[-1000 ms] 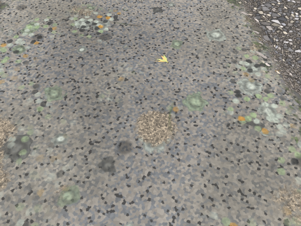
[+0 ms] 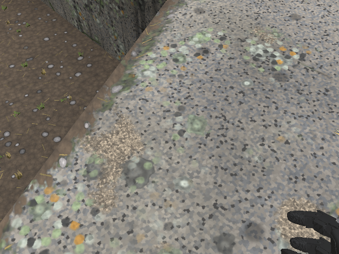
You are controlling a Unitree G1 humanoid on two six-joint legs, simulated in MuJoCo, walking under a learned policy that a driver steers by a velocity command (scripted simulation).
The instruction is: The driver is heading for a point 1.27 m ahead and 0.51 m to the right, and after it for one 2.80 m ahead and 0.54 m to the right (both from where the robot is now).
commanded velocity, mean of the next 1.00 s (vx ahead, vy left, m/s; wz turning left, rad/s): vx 0.50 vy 0.00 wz -0.46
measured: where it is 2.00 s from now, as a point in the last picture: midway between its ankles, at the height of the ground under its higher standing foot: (293, 148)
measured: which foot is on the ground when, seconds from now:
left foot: down 0.00-0.52, up 0.54-0.98, down 1.00-1.00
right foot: down 0.00-0.00, up 0.02-0.52, down 0.54-1.00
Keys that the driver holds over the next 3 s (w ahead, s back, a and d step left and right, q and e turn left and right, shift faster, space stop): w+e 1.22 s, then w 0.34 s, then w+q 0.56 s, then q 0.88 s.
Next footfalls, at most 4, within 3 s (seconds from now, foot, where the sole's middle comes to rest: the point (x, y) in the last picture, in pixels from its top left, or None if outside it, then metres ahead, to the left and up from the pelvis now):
0.54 right None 0.43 -0.15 -0.76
1.00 left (212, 179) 0.77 -0.06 -0.76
1.52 right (303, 180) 0.80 -0.45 -0.76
2.06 left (296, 113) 1.18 -0.47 -0.76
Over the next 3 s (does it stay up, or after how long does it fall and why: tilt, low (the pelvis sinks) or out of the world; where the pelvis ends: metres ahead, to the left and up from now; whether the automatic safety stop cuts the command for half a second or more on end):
stays up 1.20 -0.56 0.01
